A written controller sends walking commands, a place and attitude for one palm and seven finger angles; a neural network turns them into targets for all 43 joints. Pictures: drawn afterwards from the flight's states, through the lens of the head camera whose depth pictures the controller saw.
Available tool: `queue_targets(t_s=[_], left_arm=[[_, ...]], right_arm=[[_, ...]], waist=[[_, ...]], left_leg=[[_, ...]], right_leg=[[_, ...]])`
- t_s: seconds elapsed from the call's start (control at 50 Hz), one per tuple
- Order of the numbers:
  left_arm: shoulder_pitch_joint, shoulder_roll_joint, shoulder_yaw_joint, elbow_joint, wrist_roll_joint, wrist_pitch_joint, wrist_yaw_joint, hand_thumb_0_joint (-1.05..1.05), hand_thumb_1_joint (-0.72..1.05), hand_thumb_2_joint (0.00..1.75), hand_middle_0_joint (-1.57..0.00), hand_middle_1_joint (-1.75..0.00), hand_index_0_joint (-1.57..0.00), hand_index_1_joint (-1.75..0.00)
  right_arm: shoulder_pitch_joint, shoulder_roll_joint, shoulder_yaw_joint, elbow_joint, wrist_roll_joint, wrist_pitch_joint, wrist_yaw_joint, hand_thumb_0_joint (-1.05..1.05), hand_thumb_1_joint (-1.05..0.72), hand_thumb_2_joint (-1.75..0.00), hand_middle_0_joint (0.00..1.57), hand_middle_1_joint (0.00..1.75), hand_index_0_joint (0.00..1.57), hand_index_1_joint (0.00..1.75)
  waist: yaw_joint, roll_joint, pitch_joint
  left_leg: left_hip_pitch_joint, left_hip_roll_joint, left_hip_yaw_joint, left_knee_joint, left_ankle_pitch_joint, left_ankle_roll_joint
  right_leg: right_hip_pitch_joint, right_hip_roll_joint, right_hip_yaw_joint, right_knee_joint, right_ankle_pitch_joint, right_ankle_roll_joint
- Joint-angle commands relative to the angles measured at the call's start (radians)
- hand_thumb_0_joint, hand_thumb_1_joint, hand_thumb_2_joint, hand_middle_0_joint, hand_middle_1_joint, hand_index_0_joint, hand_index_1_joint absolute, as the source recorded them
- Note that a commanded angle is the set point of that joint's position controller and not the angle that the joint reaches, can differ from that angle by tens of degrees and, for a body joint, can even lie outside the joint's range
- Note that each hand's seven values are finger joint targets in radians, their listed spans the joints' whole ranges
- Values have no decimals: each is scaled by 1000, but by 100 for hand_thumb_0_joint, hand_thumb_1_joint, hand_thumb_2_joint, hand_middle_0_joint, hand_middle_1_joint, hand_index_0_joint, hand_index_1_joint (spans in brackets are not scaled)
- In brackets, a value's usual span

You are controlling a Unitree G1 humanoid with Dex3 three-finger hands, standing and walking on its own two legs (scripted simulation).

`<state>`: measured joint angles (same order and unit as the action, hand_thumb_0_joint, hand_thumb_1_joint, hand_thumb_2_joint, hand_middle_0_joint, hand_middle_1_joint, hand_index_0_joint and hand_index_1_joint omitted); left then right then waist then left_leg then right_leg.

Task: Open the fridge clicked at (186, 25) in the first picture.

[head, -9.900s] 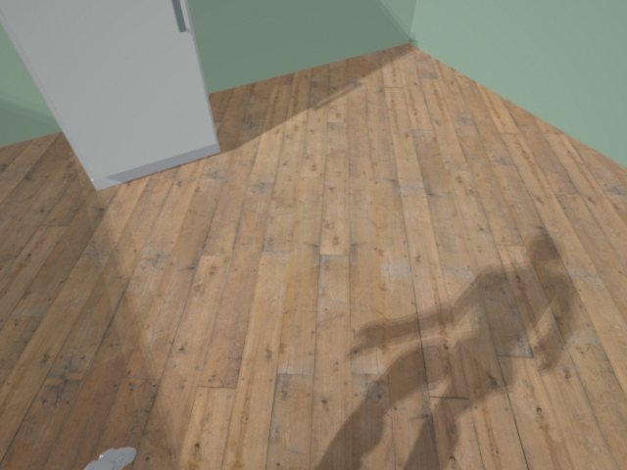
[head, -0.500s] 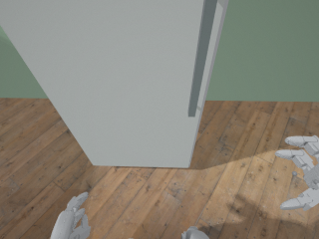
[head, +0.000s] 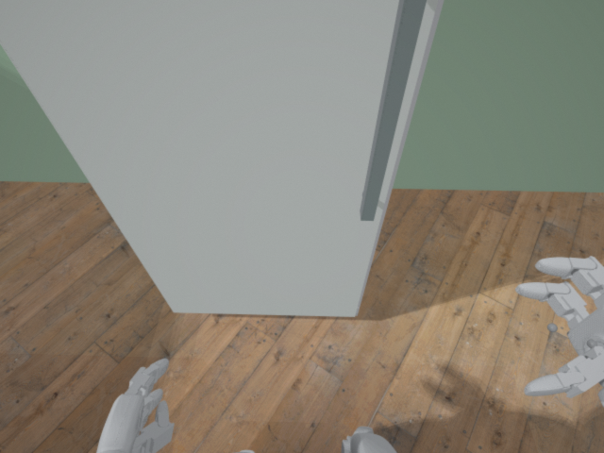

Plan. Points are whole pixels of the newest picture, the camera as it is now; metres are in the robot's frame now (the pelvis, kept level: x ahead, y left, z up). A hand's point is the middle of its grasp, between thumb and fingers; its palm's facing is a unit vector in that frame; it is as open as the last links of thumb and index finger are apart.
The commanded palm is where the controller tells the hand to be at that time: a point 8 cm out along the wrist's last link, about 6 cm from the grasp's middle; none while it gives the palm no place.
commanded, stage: move the hooked fingers beside the handle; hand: right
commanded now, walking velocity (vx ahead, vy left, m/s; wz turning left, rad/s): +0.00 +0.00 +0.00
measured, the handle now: (383, 121) +0.56 -0.10 +0.14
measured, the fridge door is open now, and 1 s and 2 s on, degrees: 0 0 0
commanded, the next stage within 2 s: none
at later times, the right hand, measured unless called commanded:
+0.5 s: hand (497, 267) +0.35 -0.24 +0.06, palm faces -0.01 +1.00 -0.01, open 14.0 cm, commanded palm +0.33 -0.28 +0.07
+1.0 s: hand (455, 226) +0.42 -0.20 +0.06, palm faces -0.01 +1.00 +0.00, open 14.0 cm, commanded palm +0.41 -0.25 +0.06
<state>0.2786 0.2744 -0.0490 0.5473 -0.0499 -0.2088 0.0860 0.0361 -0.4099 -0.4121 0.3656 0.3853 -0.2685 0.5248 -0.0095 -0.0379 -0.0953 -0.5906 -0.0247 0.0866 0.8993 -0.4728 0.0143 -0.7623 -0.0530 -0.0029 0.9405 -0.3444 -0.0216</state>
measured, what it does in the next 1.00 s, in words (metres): stands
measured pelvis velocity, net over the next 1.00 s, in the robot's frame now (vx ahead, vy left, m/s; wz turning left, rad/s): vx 0.01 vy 0.00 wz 0.02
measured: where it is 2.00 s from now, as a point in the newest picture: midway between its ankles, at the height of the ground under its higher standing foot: outside the picture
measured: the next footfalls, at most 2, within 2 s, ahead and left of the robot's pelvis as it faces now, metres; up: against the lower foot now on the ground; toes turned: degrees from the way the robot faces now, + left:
none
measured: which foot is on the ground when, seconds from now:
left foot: down 0.00-1.00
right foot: down 0.00-1.00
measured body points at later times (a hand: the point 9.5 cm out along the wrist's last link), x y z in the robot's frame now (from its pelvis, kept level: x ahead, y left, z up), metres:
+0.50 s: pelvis +0.01 +0.00 +0.00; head +0.07 -0.01 +0.45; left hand +0.14 +0.25 -0.09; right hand +0.34 -0.29 +0.07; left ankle -0.01 +0.11 -0.69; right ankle +0.07 -0.10 -0.69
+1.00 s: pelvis +0.01 +0.00 -0.01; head +0.08 -0.01 +0.44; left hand +0.10 +0.26 -0.11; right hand +0.42 -0.25 +0.06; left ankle -0.01 +0.11 -0.69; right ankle +0.07 -0.10 -0.69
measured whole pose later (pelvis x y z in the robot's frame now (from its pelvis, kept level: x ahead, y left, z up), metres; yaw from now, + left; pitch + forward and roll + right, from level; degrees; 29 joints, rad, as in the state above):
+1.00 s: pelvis +0.01 +0.00 -0.01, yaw +1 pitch +14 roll +2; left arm 0.32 0.26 -0.03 0.61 -0.04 -0.04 0.05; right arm -0.50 -0.37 -0.30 0.82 0.21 -0.33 0.30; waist 0.06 -0.02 -0.11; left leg -0.70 -0.03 0.06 0.96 -0.50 0.02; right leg -0.85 -0.06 -0.02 0.98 -0.37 -0.02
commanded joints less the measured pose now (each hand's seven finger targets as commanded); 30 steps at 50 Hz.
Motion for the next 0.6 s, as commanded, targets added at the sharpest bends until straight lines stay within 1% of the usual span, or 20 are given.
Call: queue_targets(t_s=[0.0,0.08,0.12,0.14,0.16,0.18,0.2,0.22,0.26,0.28,0.3,0.32,0.34,0.36,0.38,0.42,0.5,0.52,0.56,0.58], left_arm=[[-23,149,65,-120,0,-53,26,0,90,90,-20,-30,-20,-30],[-17,146,66,-113,1,-53,27,0,90,90,-20,-30,-20,-30],[-13,147,68,-109,1,-44,24,0,90,90,-20,-30,-20,-30],[-16,145,65,-112,2,-39,23,0,90,90,-20,-30,-20,-30],[-16,145,66,-109,1,-33,22,0,90,90,-20,-30,-20,-30],[-9,147,65,-104,5,-28,21,0,90,90,-20,-30,-20,-30],[-13,144,66,-113,4,-25,17,0,90,90,-20,-30,-20,-30],[-12,141,67,-114,5,-20,14,0,90,90,-20,-30,-20,-30],[-7,143,67,-108,6,-7,8,0,90,90,-20,-30,-20,-30],[0,145,67,-105,8,0,8,0,90,90,-20,-30,-20,-30],[-3,143,69,-110,7,4,5,0,90,90,-20,-30,-20,-30],[2,141,71,-111,7,9,2,0,90,90,-20,-30,-20,-30],[2,138,70,-111,8,12,-2,0,90,90,-20,-30,-20,-30],[7,140,72,-107,7,17,-3,0,90,90,-20,-30,-20,-30],[15,144,73,-102,8,21,-3,0,90,90,-20,-30,-20,-30],[14,142,74,-96,5,27,-3,0,90,90,-20,-30,-20,-30],[31,147,79,-80,7,38,-3,0,90,90,-20,-30,-20,-30],[33,144,80,-76,8,41,-5,0,90,90,-20,-30,-20,-30],[38,145,81,-67,9,48,-7,0,90,90,-20,-30,-20,-30],[45,148,81,-65,10,52,-7,0,90,90,-20,-30,-20,-30]], right_arm=[[-329,-228,-46,-167,15,-62,-4,0,50,-30,30,120,30,120],[-381,-200,-1,-176,-7,-63,-22,0,50,-30,30,120,30,120],[-371,-222,-20,-150,-23,-54,-42,0,50,-30,30,120,30,120],[-383,-209,-6,-141,-28,-49,-52,0,50,-30,30,120,30,120],[-402,-222,-16,-124,-36,-44,-65,0,50,-30,30,120,30,120],[-423,-228,-19,-123,-39,-46,-77,0,50,-30,30,120,30,120],[-416,-217,-14,-134,-45,-45,-87,0,50,-30,30,120,30,120],[-407,-201,-7,-123,-47,-42,-97,0,50,-30,30,120,30,120],[-406,-225,-33,-80,-53,-44,-114,0,50,-30,30,120,30,120],[-417,-235,-40,-70,-53,-49,-119,0,50,-30,30,120,30,120],[-427,-220,-28,-74,-56,-53,-119,0,50,-30,30,120,30,120],[-415,-219,-29,-85,-61,-59,-120,0,50,-30,30,120,30,120],[-440,-194,-3,-90,-62,-62,-120,0,50,-30,30,120,30,120],[-440,-201,-9,-73,-64,-62,-122,0,50,-30,30,120,30,120],[-457,-204,-8,-63,-64,-68,-124,0,50,-30,30,120,30,120],[-522,-163,38,-45,-68,-72,-123,0,50,-30,30,120,30,120],[-586,-183,31,-32,-84,-89,-139,0,50,-30,30,120,30,120],[-597,-163,48,-24,-87,-91,-143,0,50,-30,30,120,30,120],[-628,-164,51,-2,-93,-93,-154,0,50,-30,30,120,30,120],[-638,-184,38,0,-97,-98,-160,0,50,-30,30,120,30,120]], waist=[[35,-41,-187],[32,-75,-243],[23,-72,-247],[24,-64,-237],[25,-70,-226],[21,-49,-242],[16,-68,-264],[17,-59,-265],[14,-45,-243],[14,-1,-246],[16,-16,-267],[9,-62,-288],[20,-64,-287],[22,-58,-275],[29,-21,-275],[47,-40,-256],[49,-44,-307],[52,-51,-310],[56,-52,-307],[49,-44,-320]], left_leg=[[-81,-19,-74,-164,93,1],[-83,-20,-55,-143,126,8],[-83,-19,-49,-141,132,8],[-87,-18,-46,-141,126,6],[-90,-17,-47,-142,125,6],[-72,-19,-44,-137,137,9],[-71,-18,-43,-133,150,8],[-65,-17,-41,-135,160,7],[-58,-17,-43,-138,166,6],[-35,-20,-47,-136,185,7],[-28,-17,-52,-132,214,2],[-27,-17,-48,-124,233,6],[-42,-18,-43,-121,244,5],[-48,-21,-43,-122,241,5],[-41,-24,-45,-121,244,5],[-77,-21,-47,-125,222,2],[-82,-21,-45,-111,242,6],[-89,-21,-44,-110,243,5],[-102,-21,-43,-111,233,5],[-84,-23,-44,-104,247,10]], right_leg=[[259,37,40,-121,45,-14],[311,35,51,-128,73,-15],[315,33,53,-136,76,-11],[308,32,54,-142,65,-11],[304,32,53,-144,61,-10],[303,31,56,-142,77,-11],[320,31,54,-145,91,-9],[322,32,51,-148,96,-9],[296,33,45,-146,96,-7],[281,33,43,-140,113,-12],[286,34,33,-134,132,-12],[306,34,32,-135,154,-9],[322,34,35,-132,162,-9],[315,32,35,-130,159,-8],[302,31,38,-125,162,-12],[299,32,36,-123,131,-12],[331,28,44,-113,164,-11],[339,29,45,-111,167,-10],[343,28,48,-110,159,-9],[336,27,50,-105,177,-10]])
